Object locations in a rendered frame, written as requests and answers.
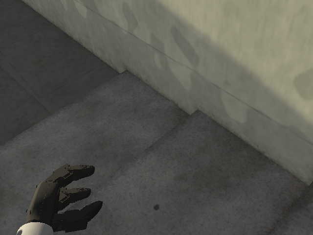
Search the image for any robot left forearm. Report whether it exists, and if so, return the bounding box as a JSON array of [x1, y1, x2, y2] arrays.
[[16, 222, 53, 235]]

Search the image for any robot left hand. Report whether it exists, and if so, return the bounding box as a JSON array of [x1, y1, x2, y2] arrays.
[[26, 164, 103, 233]]

